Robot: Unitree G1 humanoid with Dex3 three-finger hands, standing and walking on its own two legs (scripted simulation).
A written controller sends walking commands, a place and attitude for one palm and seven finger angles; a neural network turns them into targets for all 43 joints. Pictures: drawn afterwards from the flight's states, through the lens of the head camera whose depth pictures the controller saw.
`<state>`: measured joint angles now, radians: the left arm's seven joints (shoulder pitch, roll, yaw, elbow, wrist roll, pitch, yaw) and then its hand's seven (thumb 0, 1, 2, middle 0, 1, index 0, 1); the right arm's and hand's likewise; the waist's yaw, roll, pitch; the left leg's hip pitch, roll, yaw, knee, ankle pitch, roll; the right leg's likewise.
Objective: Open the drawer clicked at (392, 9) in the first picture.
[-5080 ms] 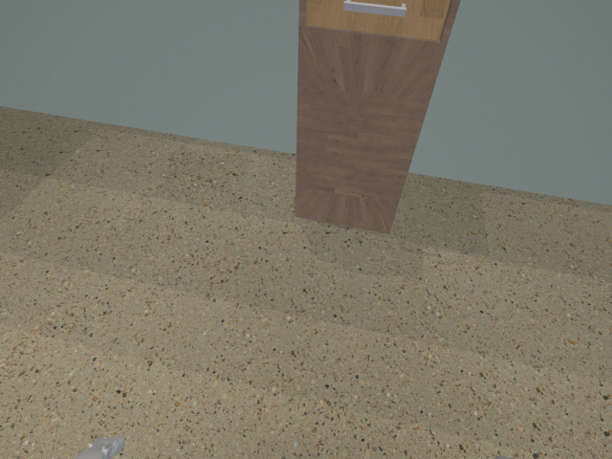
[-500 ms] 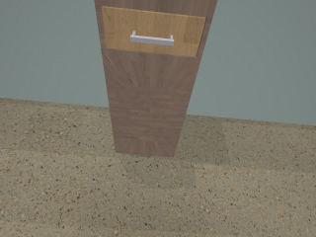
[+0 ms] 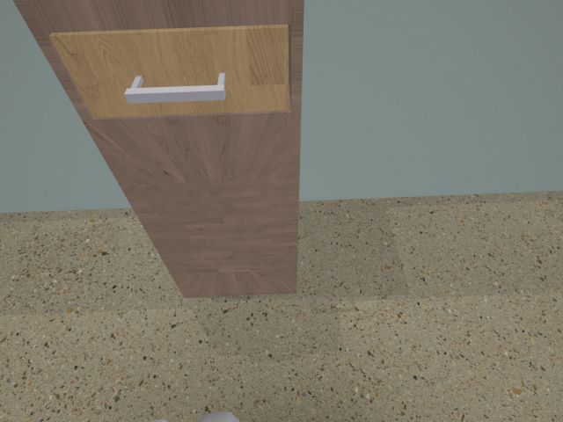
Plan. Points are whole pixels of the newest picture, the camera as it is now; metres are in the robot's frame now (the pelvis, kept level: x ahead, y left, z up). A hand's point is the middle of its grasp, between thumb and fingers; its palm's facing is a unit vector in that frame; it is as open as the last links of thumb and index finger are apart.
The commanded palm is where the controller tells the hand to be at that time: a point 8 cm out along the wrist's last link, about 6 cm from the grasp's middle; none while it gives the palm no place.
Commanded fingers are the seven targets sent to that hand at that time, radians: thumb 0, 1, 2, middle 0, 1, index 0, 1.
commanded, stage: take the last steps up to it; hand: left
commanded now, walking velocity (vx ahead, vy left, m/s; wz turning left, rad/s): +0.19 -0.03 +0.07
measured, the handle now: (178, 87) +0.62 +0.19 +0.15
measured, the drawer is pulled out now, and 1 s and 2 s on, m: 0.00 0.00 0.00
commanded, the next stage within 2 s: come to a stop and stand still in 0.12 s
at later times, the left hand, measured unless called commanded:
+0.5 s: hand out of the picture +0.08 +0.15 -0.17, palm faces +0.08 -0.99 -0.13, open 7.4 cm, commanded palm none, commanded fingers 0.00 0.90 0.90 -0.20 -0.30 -0.20 -0.30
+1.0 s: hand out of the picture +0.10 +0.11 -0.15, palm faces +0.04 -0.97 -0.23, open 7.2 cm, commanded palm none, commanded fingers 0.00 0.90 0.90 -0.20 -0.30 -0.20 -0.30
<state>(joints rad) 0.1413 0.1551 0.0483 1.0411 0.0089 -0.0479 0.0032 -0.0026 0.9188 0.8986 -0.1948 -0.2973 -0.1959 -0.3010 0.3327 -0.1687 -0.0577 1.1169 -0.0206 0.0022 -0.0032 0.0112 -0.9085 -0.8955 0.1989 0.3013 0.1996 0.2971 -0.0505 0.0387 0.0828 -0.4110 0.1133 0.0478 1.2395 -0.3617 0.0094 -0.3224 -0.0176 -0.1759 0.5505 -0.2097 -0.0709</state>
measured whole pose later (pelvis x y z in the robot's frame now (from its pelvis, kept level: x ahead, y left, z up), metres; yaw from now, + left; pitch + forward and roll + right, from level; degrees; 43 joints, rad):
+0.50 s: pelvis +0.11 +0.01 +0.01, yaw -1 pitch -1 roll +0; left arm 0.31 0.10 0.01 1.12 0.01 0.02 0.03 0.00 0.91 0.90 -0.20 -0.30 -0.20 -0.30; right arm 0.11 -0.12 -0.01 1.05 0.00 0.00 -0.05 -0.01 -0.92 -0.90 0.20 0.30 0.20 0.30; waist 0.04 -0.02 0.08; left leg -0.23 0.02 0.16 0.47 -0.23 0.04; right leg -0.15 -0.02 -0.14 0.50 -0.32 -0.01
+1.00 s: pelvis +0.04 -0.07 +0.01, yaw +0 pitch -1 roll +1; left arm 0.19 0.16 0.02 1.03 0.02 0.01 0.03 0.00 0.94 0.90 -0.20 -0.30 -0.20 -0.30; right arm 0.23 -0.18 -0.04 1.10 -0.01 0.05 -0.02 0.01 -0.91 -0.90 0.20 0.30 0.20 0.30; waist -0.01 0.02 0.03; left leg -0.24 0.05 0.02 0.69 -0.41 -0.01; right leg -0.25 0.03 -0.11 0.47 -0.21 -0.09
